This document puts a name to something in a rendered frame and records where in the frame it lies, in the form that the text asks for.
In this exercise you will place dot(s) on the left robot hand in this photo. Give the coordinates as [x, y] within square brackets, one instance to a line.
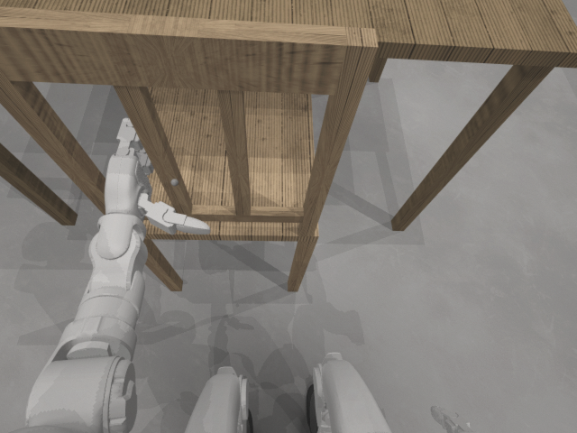
[126, 178]

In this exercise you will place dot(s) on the right robot thigh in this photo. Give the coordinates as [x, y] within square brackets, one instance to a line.
[340, 389]

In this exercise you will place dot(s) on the table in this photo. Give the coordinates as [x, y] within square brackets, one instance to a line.
[532, 35]

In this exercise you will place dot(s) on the left robot thigh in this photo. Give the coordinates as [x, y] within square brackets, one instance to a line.
[221, 405]

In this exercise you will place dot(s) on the left robot upper arm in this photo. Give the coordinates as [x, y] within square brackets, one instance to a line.
[90, 395]

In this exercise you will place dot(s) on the chair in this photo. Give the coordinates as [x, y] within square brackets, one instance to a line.
[222, 106]

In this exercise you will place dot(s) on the left robot forearm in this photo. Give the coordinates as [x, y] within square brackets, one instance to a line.
[110, 307]

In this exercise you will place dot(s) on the robot thigh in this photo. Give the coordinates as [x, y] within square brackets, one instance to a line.
[340, 389]
[221, 405]

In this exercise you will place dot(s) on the right robot hand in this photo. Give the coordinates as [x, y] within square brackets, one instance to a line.
[452, 422]

